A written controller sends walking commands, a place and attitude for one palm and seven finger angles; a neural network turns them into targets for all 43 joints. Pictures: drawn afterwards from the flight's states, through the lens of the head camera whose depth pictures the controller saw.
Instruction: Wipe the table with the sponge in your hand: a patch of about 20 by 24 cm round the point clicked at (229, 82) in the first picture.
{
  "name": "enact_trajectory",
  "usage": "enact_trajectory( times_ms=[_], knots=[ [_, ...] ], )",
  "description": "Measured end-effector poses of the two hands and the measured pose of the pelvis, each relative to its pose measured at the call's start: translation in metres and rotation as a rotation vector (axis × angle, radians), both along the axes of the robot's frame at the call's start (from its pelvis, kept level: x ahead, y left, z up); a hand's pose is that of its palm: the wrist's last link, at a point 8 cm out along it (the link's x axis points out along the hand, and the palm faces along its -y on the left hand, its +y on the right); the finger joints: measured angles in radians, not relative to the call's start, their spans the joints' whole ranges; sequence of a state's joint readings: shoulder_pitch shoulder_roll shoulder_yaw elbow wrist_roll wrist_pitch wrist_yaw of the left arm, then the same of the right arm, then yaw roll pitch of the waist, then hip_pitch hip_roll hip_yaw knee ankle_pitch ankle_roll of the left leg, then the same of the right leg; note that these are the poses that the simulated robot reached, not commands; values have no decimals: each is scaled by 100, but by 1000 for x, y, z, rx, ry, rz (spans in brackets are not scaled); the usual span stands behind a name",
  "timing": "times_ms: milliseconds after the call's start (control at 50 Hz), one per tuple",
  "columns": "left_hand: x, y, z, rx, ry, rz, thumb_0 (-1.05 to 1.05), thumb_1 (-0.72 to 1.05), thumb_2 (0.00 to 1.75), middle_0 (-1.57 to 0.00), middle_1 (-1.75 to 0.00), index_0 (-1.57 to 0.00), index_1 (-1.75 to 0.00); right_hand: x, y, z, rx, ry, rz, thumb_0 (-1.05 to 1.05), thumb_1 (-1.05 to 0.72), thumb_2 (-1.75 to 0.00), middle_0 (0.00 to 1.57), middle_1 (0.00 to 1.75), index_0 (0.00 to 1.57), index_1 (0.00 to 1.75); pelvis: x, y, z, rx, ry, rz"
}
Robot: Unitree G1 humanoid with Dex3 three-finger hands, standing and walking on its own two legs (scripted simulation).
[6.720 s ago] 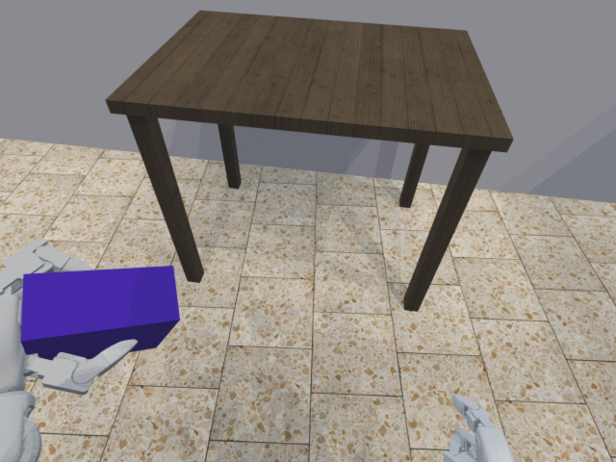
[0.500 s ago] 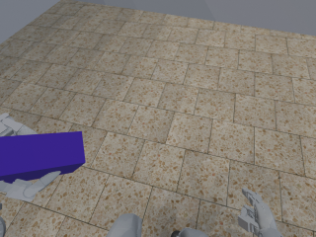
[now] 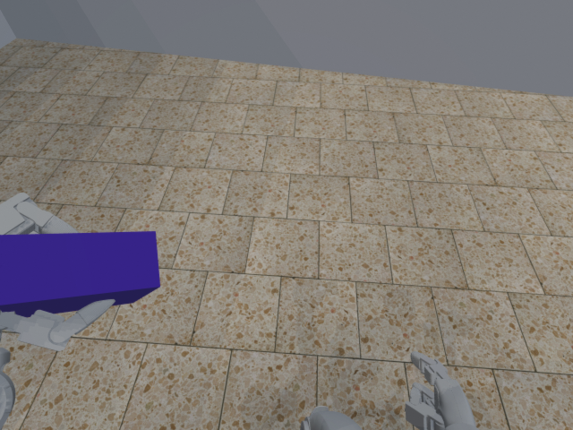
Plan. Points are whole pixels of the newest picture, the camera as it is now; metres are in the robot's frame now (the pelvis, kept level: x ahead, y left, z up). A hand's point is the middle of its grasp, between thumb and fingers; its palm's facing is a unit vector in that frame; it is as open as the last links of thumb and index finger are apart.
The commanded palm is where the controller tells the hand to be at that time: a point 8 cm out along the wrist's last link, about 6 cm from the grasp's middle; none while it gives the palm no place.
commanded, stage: turn to face it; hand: left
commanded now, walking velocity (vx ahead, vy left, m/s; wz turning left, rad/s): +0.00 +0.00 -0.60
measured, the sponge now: (102, 274) +0.23 +0.21 +0.16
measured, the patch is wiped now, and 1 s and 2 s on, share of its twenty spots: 0.00 0.00 0.00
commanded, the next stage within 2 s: none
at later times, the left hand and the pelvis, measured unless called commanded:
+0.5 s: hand (217, 264) +0.24 +0.10 +0.19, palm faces +0.06 -0.83 -0.55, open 9.4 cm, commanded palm +0.20 +0.16 +0.18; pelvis -0.05 -0.05 -0.01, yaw -19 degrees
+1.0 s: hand (389, 336) +0.19 -0.07 +0.17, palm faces -0.23 -0.79 -0.57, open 9.4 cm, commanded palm +0.17 +0.02 +0.18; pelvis -0.13 -0.10 +0.00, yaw -38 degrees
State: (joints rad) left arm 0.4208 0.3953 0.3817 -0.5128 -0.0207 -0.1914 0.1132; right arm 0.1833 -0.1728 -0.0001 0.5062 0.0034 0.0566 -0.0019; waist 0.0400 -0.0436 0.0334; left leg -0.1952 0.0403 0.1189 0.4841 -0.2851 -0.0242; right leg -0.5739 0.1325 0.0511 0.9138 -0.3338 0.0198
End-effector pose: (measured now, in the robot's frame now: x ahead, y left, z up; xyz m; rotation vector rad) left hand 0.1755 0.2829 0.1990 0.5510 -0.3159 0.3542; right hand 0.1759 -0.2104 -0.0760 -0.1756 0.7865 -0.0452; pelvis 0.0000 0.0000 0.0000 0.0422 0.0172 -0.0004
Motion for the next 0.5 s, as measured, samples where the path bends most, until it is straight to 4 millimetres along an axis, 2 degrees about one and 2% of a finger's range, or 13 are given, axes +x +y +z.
enact_trajectory(
  times_ms=[60,140,200,260,320,380,440,500],
  knots=[
    [2,-9,0,-8,23,-6,-1,-44,102,-82,-135,-82,-135,-19,1,-6,50,4,-39,1,-90,-90,20,29,21,30,-3,-3,2,-31,-13,-47],
    [17,-38,-5,-10,56,-57,-1,-44,102,-82,-135,-82,-135,-47,-10,-17,86,28,-84,1,-90,-90,20,30,21,30,-8,-17,1,-60,-20,-121],
    [34,-70,-10,33,46,-126,-1,-44,102,-82,-135,-82,-135,-66,-33,-32,98,32,-120,1,-90,-90,20,30,21,30,-14,-37,-10,-62,-23,-152],
    [47,-102,-14,36,35,-210,-1,-44,102,-82,-135,-82,-135,-86,-65,-43,70,66,-176,1,-90,-90,20,30,21,30,-28,-49,-15,-71,-28,-176],
    [49,-127,-10,49,53,-302,-1,-44,102,-82,-135,-82,-135,-108,-98,-37,19,98,-267,1,-90,-90,20,30,21,30,-37,-53,-11,-44,-22,-225],
    [44,-141,1,93,57,-377,-1,-44,102,-82,-135,-82,-135,-129,-123,-24,-33,100,-348,1,-91,-90,20,29,21,30,-41,-54,-6,-28,-12,-270],
    [41,-144,11,128,33,-416,-1,-44,102,-82,-135,-82,-135,-147,-139,-12,-78,92,-405,1,-91,-90,19,29,20,30,-44,-54,-4,-21,-4,-306],
    [40,-138,10,117,7,-415,-1,-44,102,-82,-135,-82,-135,-161,-144,-5,-112,77,-440,1,-91,-90,19,29,20,30,-46,-50,-6,-27,2,-337]
  ],
)
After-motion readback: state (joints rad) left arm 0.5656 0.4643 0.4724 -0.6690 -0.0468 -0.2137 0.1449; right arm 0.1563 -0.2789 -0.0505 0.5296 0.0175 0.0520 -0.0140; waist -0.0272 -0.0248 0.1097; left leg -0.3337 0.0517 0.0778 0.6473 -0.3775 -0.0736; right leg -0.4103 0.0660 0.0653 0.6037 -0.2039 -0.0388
